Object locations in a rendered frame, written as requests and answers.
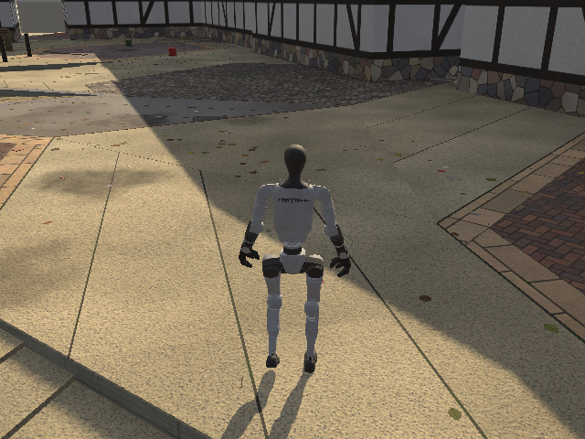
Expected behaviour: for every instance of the left robot upper arm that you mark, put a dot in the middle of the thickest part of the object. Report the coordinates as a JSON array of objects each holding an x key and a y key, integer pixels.
[{"x": 265, "y": 192}]

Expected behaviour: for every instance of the left robot forearm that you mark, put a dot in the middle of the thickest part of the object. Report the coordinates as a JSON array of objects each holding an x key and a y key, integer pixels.
[{"x": 249, "y": 240}]

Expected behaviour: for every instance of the robot right hand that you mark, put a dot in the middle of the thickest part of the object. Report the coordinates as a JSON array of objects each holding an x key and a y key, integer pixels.
[{"x": 341, "y": 262}]

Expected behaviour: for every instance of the robot left shin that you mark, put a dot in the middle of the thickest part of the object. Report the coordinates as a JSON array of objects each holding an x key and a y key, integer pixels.
[{"x": 273, "y": 326}]

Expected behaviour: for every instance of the robot left hand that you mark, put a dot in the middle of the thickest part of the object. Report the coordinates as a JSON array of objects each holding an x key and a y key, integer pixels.
[{"x": 252, "y": 254}]

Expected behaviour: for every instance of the robot left foot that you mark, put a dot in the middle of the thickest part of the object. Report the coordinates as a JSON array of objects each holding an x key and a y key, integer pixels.
[{"x": 272, "y": 361}]

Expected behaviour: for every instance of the right robot forearm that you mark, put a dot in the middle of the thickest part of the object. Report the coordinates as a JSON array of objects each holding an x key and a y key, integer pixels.
[{"x": 339, "y": 244}]

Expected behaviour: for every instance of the right robot upper arm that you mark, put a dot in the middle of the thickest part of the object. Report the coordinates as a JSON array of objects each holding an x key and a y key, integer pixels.
[{"x": 328, "y": 210}]

